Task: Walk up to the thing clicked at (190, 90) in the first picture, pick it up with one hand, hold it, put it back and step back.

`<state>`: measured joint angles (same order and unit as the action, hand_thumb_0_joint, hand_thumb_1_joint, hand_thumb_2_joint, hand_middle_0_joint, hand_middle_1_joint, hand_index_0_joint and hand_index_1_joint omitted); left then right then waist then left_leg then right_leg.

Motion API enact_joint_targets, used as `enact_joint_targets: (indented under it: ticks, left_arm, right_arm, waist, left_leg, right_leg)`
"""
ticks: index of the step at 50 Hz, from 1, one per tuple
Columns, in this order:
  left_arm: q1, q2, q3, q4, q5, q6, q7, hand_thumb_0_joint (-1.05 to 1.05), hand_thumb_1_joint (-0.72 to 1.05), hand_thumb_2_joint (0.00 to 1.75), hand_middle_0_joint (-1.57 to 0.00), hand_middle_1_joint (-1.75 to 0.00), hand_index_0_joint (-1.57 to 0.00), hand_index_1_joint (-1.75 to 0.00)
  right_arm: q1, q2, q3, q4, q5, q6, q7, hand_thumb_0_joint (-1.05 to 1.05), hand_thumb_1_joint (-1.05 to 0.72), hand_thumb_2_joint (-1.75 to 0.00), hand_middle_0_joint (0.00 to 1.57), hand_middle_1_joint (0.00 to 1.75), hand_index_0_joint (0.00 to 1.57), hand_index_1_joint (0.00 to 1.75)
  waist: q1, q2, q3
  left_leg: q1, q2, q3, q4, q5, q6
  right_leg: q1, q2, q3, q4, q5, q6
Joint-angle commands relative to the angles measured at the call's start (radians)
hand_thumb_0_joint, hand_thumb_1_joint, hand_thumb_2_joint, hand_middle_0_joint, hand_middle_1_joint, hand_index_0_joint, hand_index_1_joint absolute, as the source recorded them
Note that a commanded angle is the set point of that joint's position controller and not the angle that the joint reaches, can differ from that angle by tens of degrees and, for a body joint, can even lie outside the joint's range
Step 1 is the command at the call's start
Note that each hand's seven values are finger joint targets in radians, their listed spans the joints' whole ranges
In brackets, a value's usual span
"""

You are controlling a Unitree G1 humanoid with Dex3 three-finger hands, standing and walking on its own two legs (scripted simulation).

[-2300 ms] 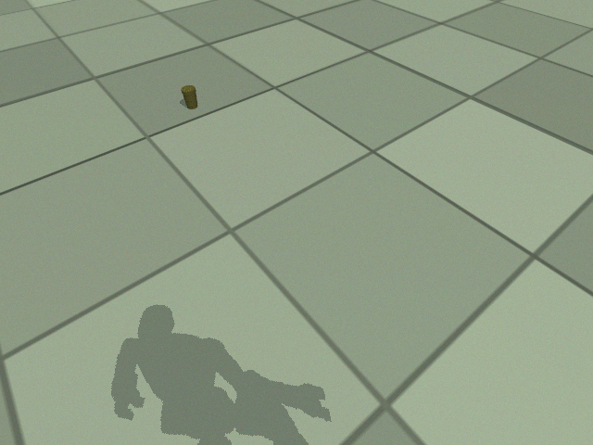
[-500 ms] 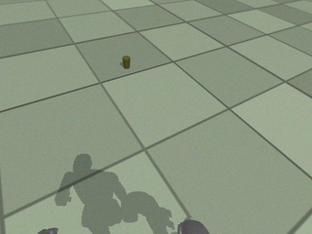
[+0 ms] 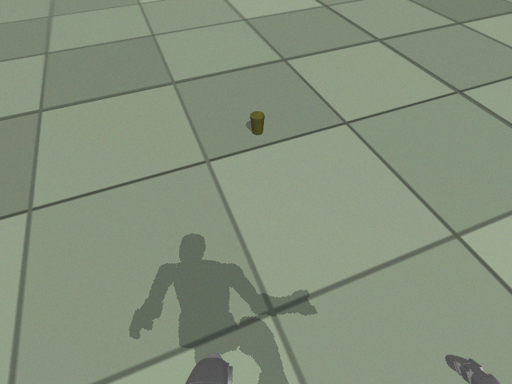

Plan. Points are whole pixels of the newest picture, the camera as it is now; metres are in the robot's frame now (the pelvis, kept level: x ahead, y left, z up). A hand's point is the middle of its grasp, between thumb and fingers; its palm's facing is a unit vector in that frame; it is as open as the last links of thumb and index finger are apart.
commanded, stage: walk up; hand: left
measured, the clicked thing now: (257, 123) +1.65 +0.11 -0.71
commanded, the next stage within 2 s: none
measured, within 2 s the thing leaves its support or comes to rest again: neither
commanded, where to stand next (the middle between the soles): +1.33 -0.08 m, yaw -1 degrees
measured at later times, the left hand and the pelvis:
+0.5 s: hand (150, 249) +0.41 +0.28 -0.14, palm faces -0.09 -0.94 -0.32, open 7.4 cm; pelvis +0.31 +0.02 +0.00, yaw -1 degrees
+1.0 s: hand (194, 184) +0.60 +0.22 -0.12, palm faces -0.02 -0.92 -0.39, open 7.4 cm; pelvis +0.55 -0.06 +0.00, yaw -1 degrees
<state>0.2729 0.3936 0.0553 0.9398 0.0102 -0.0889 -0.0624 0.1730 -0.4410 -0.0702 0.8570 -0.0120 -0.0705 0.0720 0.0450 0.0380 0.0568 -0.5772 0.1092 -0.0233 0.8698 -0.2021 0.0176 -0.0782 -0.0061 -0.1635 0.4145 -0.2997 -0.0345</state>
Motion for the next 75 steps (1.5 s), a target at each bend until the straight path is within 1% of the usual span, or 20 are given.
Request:
enact_joint_targets:
  ticks: [1,5,7,9,10,13,15,23,28,31,33,34,40,47,52,57,59,60,65,75]
  left_arm:
    - [-0.091,0.281,0.072,-0.119,0.006,-0.044,-0.006,0.0,0.9,0.9,-0.2,-0.3,-0.2,-0.3]
    - [-0.043,0.308,0.071,-0.106,0.0,-0.024,-0.002,0.0,0.9,0.9,-0.2,-0.3,-0.2,-0.3]
    - [0.0,0.259,0.051,-0.115,0.001,-0.015,0.011,0.0,0.9,0.9,-0.2,-0.3,-0.2,-0.3]
    - [0.117,0.141,0.011,-0.126,-0.023,-0.005,0.022,0.0,0.9,0.9,-0.2,-0.3,-0.2,-0.3]
    - [0.121,0.279,0.039,-0.109,-0.024,0.005,0.039,0.0,0.9,0.9,-0.2,-0.3,-0.2,-0.3]
    - [0.046,0.257,0.031,-0.083,-0.03,-0.006,0.032,0.0,0.9,0.9,-0.2,-0.3,-0.2,-0.3]
    - [0.088,0.235,0.035,-0.074,-0.036,0.007,0.023,0.0,0.9,0.9,-0.2,-0.3,-0.2,-0.3]
    - [-0.106,0.194,0.034,-0.151,0.001,0.03,-0.037,0.0,0.9,0.9,-0.2,-0.3,-0.2,-0.3]
    - [-0.14,0.185,0.047,-0.139,0.004,0.024,-0.037,0.0,0.9,0.9,-0.2,-0.3,-0.2,-0.3]
    - [0.081,0.264,0.086,-0.068,0.006,0.007,-0.011,0.0,0.9,0.9,-0.2,-0.3,-0.2,-0.3]
    - [0.17,0.394,0.124,-0.084,0.01,-0.005,0.012,0.0,0.9,0.9,-0.2,-0.3,-0.2,-0.3]
    - [0.142,0.389,0.122,-0.082,-0.013,0.0,0.016,0.0,0.9,0.9,-0.2,-0.3,-0.2,-0.3]
    - [-0.009,0.256,0.07,-0.117,-0.014,-0.017,0.031,0.0,0.9,0.9,-0.2,-0.3,-0.2,-0.3]
    - [0.008,0.272,0.08,-0.156,0.005,-0.034,0.029,0.0,0.9,0.9,-0.2,-0.3,-0.2,-0.3]
    - [0.08,0.257,0.08,-0.138,0.003,-0.022,0.031,0.0,0.9,0.9,-0.2,-0.3,-0.2,-0.3]
    - [0.079,0.251,0.059,-0.161,-0.008,-0.004,0.04,0.0,0.9,0.9,-0.2,-0.3,-0.2,-0.3]
    - [0.166,0.135,0.025,-0.167,-0.026,0.003,0.04,0.0,0.9,0.9,-0.2,-0.3,-0.2,-0.3]
    - [0.136,0.264,0.052,-0.151,-0.017,0.014,0.053,0.0,0.9,0.9,-0.2,-0.3,-0.2,-0.3]
    - [0.142,0.226,0.04,-0.094,-0.016,0.019,0.026,0.0,0.9,0.9,-0.2,-0.3,-0.2,-0.3]
    - [-0.051,0.185,0.047,-0.135,0.004,0.022,-0.019,0.0,0.9,0.9,-0.2,-0.3,-0.2,-0.3]
  right_arm:
    - [-0.061,-0.126,-0.045,-0.062,0.0,-0.016,0.025,0.0,-0.9,-0.9,0.2,0.3,0.2,0.3]
    - [-0.036,-0.148,-0.06,-0.047,-0.007,-0.019,0.019,0.0,-0.9,-0.9,0.2,0.3,0.2,0.3]
    - [0.167,-0.216,-0.087,0.007,-0.032,-0.026,0.002,0.0,-0.9,-0.9,0.2,0.3,0.2,0.3]
    - [0.303,-0.338,-0.122,0.0,-0.047,-0.037,-0.029,0.0,-0.9,-0.9,0.2,0.3,0.2,0.3]
    - [0.256,-0.359,-0.128,-0.019,0.0,-0.036,-0.032,0.0,-0.9,-0.9,0.2,0.3,0.2,0.3]
    - [0.118,-0.244,-0.079,-0.038,0.019,-0.043,-0.049,0.0,-0.9,-0.9,0.2,0.3,0.2,0.3]
    - [0.111,-0.209,-0.064,-0.039,0.026,-0.054,-0.049,0.0,-0.9,-0.9,0.2,0.3,0.2,0.3]
    - [0.077,-0.219,-0.066,-0.064,0.017,-0.07,-0.039,0.0,-0.9,-0.9,0.2,0.3,0.2,0.3]
    - [0.119,-0.239,-0.076,-0.054,0.008,-0.043,-0.048,0.0,-0.9,-0.9,0.2,0.3,0.2,0.3]
    - [0.163,-0.18,-0.051,-0.061,0.001,-0.036,-0.053,0.0,-0.9,-0.9,0.2,0.3,0.2,0.3]
    - [0.269,-0.118,-0.02,-0.069,0.019,-0.032,-0.045,0.0,-0.9,-0.9,0.2,0.3,0.2,0.3]
    - [0.199,-0.22,-0.04,-0.051,0.017,-0.026,-0.057,0.0,-0.9,-0.9,0.2,0.3,0.2,0.3]
    - [0.181,-0.158,-0.034,-0.005,0.017,0.003,-0.035,0.0,-0.9,-0.9,0.2,0.3,0.2,0.3]
    - [0.022,-0.159,-0.05,-0.05,0.001,0.024,0.0,0.0,-0.9,-0.9,0.2,0.3,0.2,0.3]
    - [-0.075,-0.13,-0.039,-0.077,-0.008,-0.002,0.006,0.0,-0.9,-0.9,0.2,0.3,0.2,0.3]
    - [0.14,-0.184,-0.067,-0.023,-0.029,-0.019,-0.017,0.0,-0.9,-0.9,0.2,0.3,0.2,0.3]
    - [0.295,-0.299,-0.106,-0.027,-0.047,-0.025,-0.041,0.0,-0.9,-0.9,0.2,0.3,0.2,0.3]
    - [0.287,-0.313,-0.114,-0.029,-0.003,-0.02,-0.042,0.0,-0.9,-0.9,0.2,0.3,0.2,0.3]
    - [0.127,-0.203,-0.057,-0.058,0.029,-0.034,-0.051,0.0,-0.9,-0.9,0.2,0.3,0.2,0.3]
    - [0.133,-0.233,-0.067,-0.068,0.01,-0.045,-0.035,0.0,-0.9,-0.9,0.2,0.3,0.2,0.3]
  waist:
    - [-0.016,-0.142,0.052]
    - [-0.032,-0.096,-0.007]
    - [-0.133,0.059,-0.138]
    - [-0.156,0.359,-0.268]
    - [-0.155,0.2,-0.307]
    - [-0.083,0.025,-0.118]
    - [-0.049,0.063,-0.094]
    - [-0.054,0.086,0.063]
    - [-0.069,0.075,-0.046]
    - [0.048,-0.124,-0.194]
    - [0.058,-0.372,-0.257]
    - [0.078,-0.279,-0.213]
    - [-0.045,-0.172,0.01]
    - [-0.014,-0.143,0.095]
    - [0.026,-0.117,0.036]
    - [-0.089,0.031,-0.103]
    - [-0.136,0.294,-0.235]
    - [-0.151,0.17,-0.232]
    - [-0.053,0.066,0.003]
    - [-0.078,0.117,0.066]
  left_leg:
    - [0.187,-0.004,0.083,-0.25,0.187,-0.023]
    - [0.342,-0.042,0.127,-0.288,0.143,0.0]
    - [0.586,-0.074,0.102,-0.311,-0.037,0.063]
    - [0.889,0.292,-0.57,-0.488,-0.226,0.164]
    - [0.917,0.354,-0.718,-0.557,-0.212,0.256]
    - [0.595,0.212,-0.252,-0.544,0.296,0.098]
    - [0.51,0.174,-0.11,-0.55,0.423,0.115]
    - [0.378,0.118,0.072,-0.672,0.191,0.16]
    - [0.484,0.143,0.053,-0.545,0.174,0.138]
    - [0.365,0.057,0.119,-0.095,0.225,0.08]
    - [-0.03,-0.137,0.103,0.317,-0.294,0.013]
    - [-0.087,-0.085,0.041,0.394,-0.301,0.013]
    - [0.089,-0.028,-0.036,0.241,-0.04,0.016]
    - [-0.014,-0.007,-0.025,-0.048,0.1,-0.04]
    - [0.062,-0.013,0.039,-0.296,0.116,-0.009]
    - [0.492,-0.089,0.093,-0.404,0.013,0.066]
    - [0.875,0.281,-0.566,-0.512,-0.219,0.211]
    - [0.847,0.336,-0.673,-0.567,-0.265,0.291]
    - [0.401,0.158,-0.156,-0.627,0.055,0.144]
    - [0.41,0.125,-0.03,-0.674,-0.065,0.18]
  right_leg:
    - [-0.215,-0.193,0.095,-0.239,0.074,-0.141]
    - [-0.192,-0.233,0.107,-0.112,0.151,-0.149]
    - [-0.218,-0.167,0.054,0.28,0.363,-0.105]
    - [-0.592,0.06,0.115,0.796,-0.262,-0.016]
    - [-0.644,0.022,0.246,0.858,-0.223,-0.038]
    - [-0.521,-0.062,0.329,0.777,-0.021,-0.013]
    - [-0.456,-0.076,0.278,0.725,0.001,0.005]
    - [-0.442,-0.126,0.154,0.33,0.195,0.037]
    - [-0.287,-0.074,0.104,0.174,0.219,-0.004]
    - [0.09,-0.041,0.124,0.105,0.116,-0.044]
    - [0.368,-0.406,0.79,-0.097,-0.091,-0.167]
    - [0.328,-0.429,0.848,-0.13,-0.055,-0.228]
    - [-0.125,-0.194,0.284,-0.137,0.325,-0.095]
    - [-0.135,-0.208,0.252,-0.293,-0.024,-0.075]
    - [0.034,-0.214,0.193,-0.145,0.305,-0.093]
    - [-0.088,-0.15,0.123,0.248,0.444,-0.092]
    - [-0.555,0.075,0.104,0.699,-0.222,-0.001]
    - [-0.589,0.017,0.216,0.769,-0.247,-0.026]
    - [-0.417,-0.061,0.268,0.673,-0.028,0.005]
    - [-0.443,-0.125,0.156,0.264,0.192,0.036]
